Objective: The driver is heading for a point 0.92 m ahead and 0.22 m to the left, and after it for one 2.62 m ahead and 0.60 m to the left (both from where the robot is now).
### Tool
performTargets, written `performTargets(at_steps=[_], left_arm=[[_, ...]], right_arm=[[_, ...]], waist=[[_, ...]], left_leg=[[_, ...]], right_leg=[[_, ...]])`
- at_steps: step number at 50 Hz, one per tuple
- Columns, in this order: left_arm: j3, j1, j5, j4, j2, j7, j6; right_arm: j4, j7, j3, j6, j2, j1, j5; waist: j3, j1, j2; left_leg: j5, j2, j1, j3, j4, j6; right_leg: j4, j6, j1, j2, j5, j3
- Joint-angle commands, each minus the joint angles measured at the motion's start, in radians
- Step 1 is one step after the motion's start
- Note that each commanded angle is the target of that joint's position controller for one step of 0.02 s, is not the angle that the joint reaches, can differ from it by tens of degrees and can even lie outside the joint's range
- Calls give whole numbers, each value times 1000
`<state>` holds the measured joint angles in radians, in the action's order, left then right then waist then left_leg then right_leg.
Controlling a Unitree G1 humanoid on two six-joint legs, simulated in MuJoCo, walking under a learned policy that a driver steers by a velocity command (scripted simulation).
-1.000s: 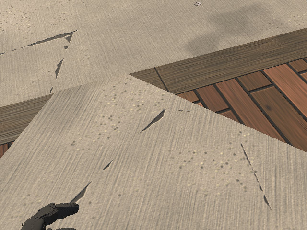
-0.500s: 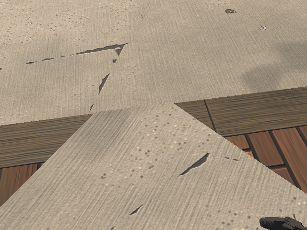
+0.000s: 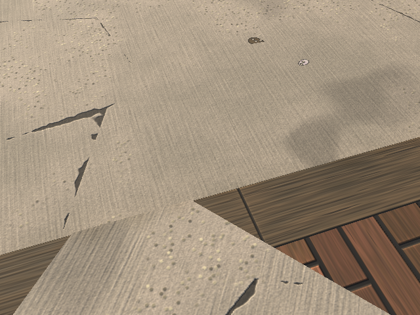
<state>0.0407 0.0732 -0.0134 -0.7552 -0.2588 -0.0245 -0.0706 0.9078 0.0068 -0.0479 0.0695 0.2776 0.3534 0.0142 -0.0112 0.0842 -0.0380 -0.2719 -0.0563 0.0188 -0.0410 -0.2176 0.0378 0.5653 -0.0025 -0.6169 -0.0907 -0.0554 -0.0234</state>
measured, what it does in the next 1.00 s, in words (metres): walks ahead: right foot, then left foot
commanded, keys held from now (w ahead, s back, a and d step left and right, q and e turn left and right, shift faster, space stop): w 0.86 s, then w+q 0.14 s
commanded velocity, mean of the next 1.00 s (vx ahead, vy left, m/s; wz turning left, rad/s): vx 0.50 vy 0.00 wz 0.02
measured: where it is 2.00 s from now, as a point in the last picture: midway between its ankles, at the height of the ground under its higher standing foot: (166, 182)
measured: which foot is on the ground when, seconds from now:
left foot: down 0.00-0.10, up 0.12-0.60, down 0.62-1.00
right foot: up 0.00-0.08, down 0.10-0.64, up 0.66-1.00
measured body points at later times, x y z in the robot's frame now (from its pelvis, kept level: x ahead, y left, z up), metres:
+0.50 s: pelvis +0.29 -0.04 +0.00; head +0.30 -0.04 +0.45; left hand +0.26 +0.20 -0.14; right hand +0.48 -0.25 -0.11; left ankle +0.48 +0.12 -0.69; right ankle +0.19 -0.14 -0.74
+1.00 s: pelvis +0.58 +0.02 +0.00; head +0.60 +0.02 +0.45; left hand +0.77 +0.23 -0.11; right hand +0.53 -0.20 -0.14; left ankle +0.51 +0.10 -0.74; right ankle +0.78 -0.13 -0.69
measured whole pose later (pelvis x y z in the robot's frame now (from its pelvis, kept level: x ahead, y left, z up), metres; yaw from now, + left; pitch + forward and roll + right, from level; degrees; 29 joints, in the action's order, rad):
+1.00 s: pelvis +0.58 +0.02 +0.00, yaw +3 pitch +2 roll +2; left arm 0.00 0.06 0.08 -0.85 -0.20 -0.05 -0.07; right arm 0.97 0.08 -0.02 0.11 0.17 0.49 -0.07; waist 0.03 0.10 -0.02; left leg -0.24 -0.08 -0.06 -0.02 -0.26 0.08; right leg 0.68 -0.01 -0.70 -0.10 -0.05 -0.03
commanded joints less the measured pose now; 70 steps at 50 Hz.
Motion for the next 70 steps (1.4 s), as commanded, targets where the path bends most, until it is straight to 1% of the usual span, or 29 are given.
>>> performTargets(at_steps=[1,4,5,6,7,8,11,12,16,23,29,31,32,33,34,35,36,39,44,50,53,54,57,58,59,60,61,64,70], left_arm=[[18,-104,-3,96,-88,-16,-24],[59,150,4,20,-166,-9,-27],[81,331,15,-16,-238,1,-24],[97,382,13,-39,-319,0,-18],[71,385,0,-34,-214,-1,-16],[56,308,3,-22,-177,2,-18],[34,163,24,-4,-107,1,-21],[-2,244,105,-36,-1,23,-44],[20,220,95,-29,-88,4,-71],[13,352,95,-109,-87,-56,-58],[25,378,85,-159,-126,-43,-40],[28,378,94,-165,-135,-37,-40],[3,491,113,-162,-46,-31,-48],[-30,562,129,-142,19,-51,-63],[-3,380,91,-132,-46,-68,-55],[9,243,69,-100,-56,-54,-56],[14,222,84,-104,-78,-30,-58],[-15,226,114,-111,14,-12,-42],[-19,111,98,-88,10,-26,-18],[-25,-79,98,-20,-6,-26,1],[-13,-166,84,17,-36,-7,-6],[-12,-137,81,16,-38,0,-12],[34,139,40,-55,-150,23,-50],[31,302,44,-63,-195,29,-50],[19,462,69,-114,-123,25,-48],[30,401,77,-119,-113,31,-57],[20,285,62,-104,-76,35,-51],[-22,188,62,-84,68,52,-44],[1,295,132,-153,28,41,-53]], right_arm=[[-19,-10,-45,-8,182,27,7],[-25,-16,-41,-23,174,-13,6],[-49,-18,-20,-21,126,-4,-15],[-62,-7,16,3,3,122,-17],[-46,-1,-4,25,101,69,4],[-78,5,-19,40,154,-28,29],[-91,-2,-25,34,127,-99,5],[-66,30,35,43,-11,-45,-164],[-87,56,25,24,42,-144,-102],[-152,57,48,-7,27,-315,-93],[-202,40,29,-1,63,-413,-66],[-172,32,-4,20,128,-281,-39],[-127,30,-11,29,165,-109,-40],[-73,24,-16,22,178,161,-42],[-6,15,-16,27,142,306,-76],[-6,8,-28,45,158,214,-69],[-27,2,-20,48,114,91,-60],[-60,-4,22,44,-14,-51,-61],[-47,23,8,67,16,16,-93],[15,98,1,50,39,141,-86],[28,98,-7,44,50,156,-78],[25,92,-10,44,55,130,-97],[1,74,-15,57,41,77,-82],[-4,69,30,68,-107,279,-103],[-14,79,21,74,-53,186,-89],[-23,70,-8,69,15,43,-76],[-11,46,-9,61,15,13,-71],[-10,39,21,40,-98,-12,-114],[-30,103,26,19,-90,-62,-92]], waist=[[-56,-18,107],[103,-156,104],[257,-217,5],[370,-152,-264],[370,-197,-181],[216,-191,-127],[61,-105,-36],[45,-93,-62],[7,-92,-13],[-33,-133,-26],[-51,-124,-32],[54,-51,-13],[284,-56,106],[494,34,281],[341,122,170],[95,88,142],[17,34,119],[36,-86,77],[-1,-70,64],[-19,-28,94],[-31,-28,95],[-24,-56,112],[138,-179,37],[451,-149,-218],[427,-242,-218],[136,-239,-85],[25,-181,-31],[30,-94,7],[-8,-100,23]], left_leg=[[360,320,33,141,2,144],[693,248,-1,76,-297,91],[471,189,-194,31,-596,53],[-180,-4,-609,27,-944,-14],[-312,29,-733,161,-1069,-6],[-236,81,-800,149,-1087,8],[-44,186,-682,118,-943,0],[-14,175,-652,137,-921,14],[161,173,-744,100,-742,-8],[385,131,-659,40,-434,-5],[286,79,-592,5,-277,56],[323,24,-250,-40,-307,121],[487,126,178,79,-425,244],[262,387,611,558,-236,443],[37,397,542,704,-89,342],[-125,363,299,589,-46,243],[-98,341,99,497,-13,229],[127,300,-159,334,71,228],[321,261,-221,185,101,252],[378,223,-260,171,10,245],[382,265,-148,237,-40,222],[443,295,-110,257,-87,204],[588,150,-279,182,-420,81],[-8,-28,-558,121,-752,-15],[-390,-50,-821,122,-1047,-15],[-266,39,-907,176,-1134,23],[-161,102,-864,147,-1122,36],[-29,187,-677,156,-996,42],[312,202,-707,121,-802,29]], right_leg=[[-53,-33,-12,16,75,4],[-97,-96,371,82,108,67],[-56,-160,682,-79,64,-109],[-156,-327,1015,-295,256,-583],[-242,-321,1015,-293,402,-685],[-262,-275,893,-259,381,-541],[-341,-230,564,-159,150,-297],[-396,-242,494,-139,269,-267],[-449,-269,454,-129,235,-171],[-413,-276,458,-127,46,-59],[-341,-206,695,-179,-115,-58],[-150,-127,604,-92,-379,23],[122,-59,405,12,-226,84],[430,8,42,175,357,60],[629,-34,-139,176,615,-61],[703,-72,-226,98,532,-101],[674,-88,-177,36,453,-93],[576,-88,9,-36,349,-75],[333,-23,-69,-42,115,-14],[86,-3,67,28,-38,32],[10,-21,75,38,74,19],[63,-35,89,24,60,-18],[8,-175,620,28,4,18],[-24,-463,1127,-253,-239,-355],[-203,-478,1176,-350,127,-646],[-271,-347,886,-311,373,-545],[-311,-294,668,-290,403,-413],[-393,-256,460,-228,168,-181],[-412,-247,451,-188,-33,104]])
Keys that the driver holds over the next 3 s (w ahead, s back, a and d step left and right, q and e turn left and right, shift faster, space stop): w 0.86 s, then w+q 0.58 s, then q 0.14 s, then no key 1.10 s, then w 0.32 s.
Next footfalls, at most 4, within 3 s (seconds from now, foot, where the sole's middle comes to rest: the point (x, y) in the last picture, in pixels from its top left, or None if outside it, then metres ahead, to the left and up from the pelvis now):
0.10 right None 0.23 -0.14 -0.78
0.62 left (170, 296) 0.55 0.10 -0.78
1.14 right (226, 214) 0.84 -0.11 -0.78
1.70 left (134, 190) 1.05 0.25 -0.89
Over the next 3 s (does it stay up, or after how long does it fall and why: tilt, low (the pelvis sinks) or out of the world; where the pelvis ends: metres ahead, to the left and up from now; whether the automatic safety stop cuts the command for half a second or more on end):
stays up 1.13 0.17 -0.13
